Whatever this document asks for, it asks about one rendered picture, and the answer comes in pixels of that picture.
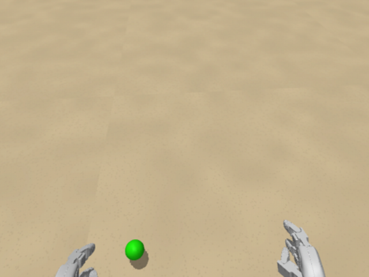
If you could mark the left robot hand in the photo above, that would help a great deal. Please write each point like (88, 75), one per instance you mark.
(75, 261)

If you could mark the ball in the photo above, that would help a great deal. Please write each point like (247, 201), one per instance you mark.
(134, 249)

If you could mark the right robot hand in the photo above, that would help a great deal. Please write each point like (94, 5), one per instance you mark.
(308, 262)

